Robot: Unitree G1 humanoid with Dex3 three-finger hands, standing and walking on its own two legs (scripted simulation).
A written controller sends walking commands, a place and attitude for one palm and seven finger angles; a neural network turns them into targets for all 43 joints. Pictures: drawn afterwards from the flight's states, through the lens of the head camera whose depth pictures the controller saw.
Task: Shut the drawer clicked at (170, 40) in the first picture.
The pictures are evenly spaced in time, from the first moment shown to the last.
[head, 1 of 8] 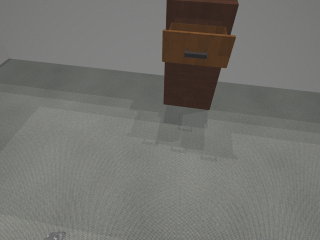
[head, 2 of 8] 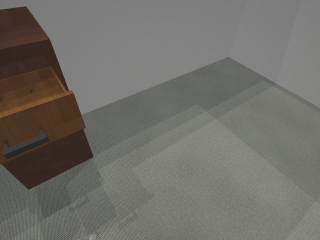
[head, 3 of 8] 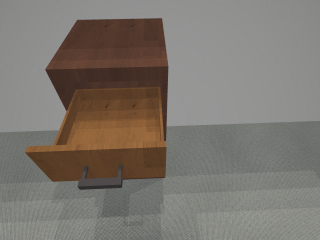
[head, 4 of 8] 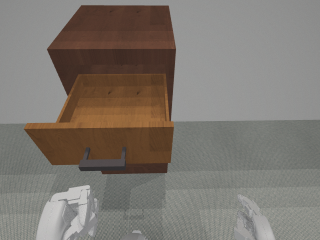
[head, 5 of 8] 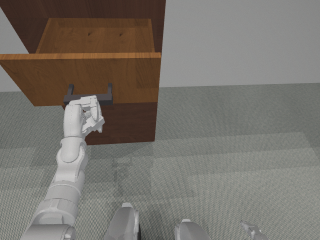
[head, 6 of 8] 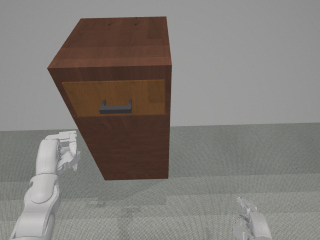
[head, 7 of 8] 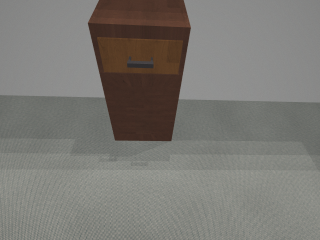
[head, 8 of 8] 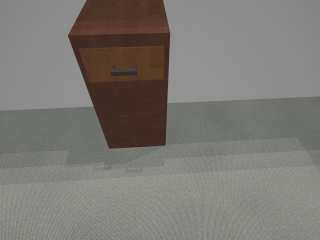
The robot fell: no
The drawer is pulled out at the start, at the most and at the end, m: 0.30 0.30 0.00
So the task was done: yes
